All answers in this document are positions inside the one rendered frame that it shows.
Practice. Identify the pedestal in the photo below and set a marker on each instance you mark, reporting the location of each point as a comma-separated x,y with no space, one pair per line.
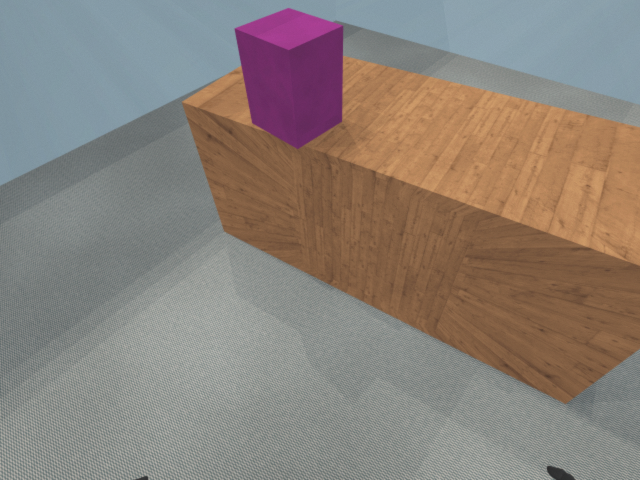
505,228

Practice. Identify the carton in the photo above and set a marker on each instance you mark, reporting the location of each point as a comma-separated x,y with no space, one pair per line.
292,65

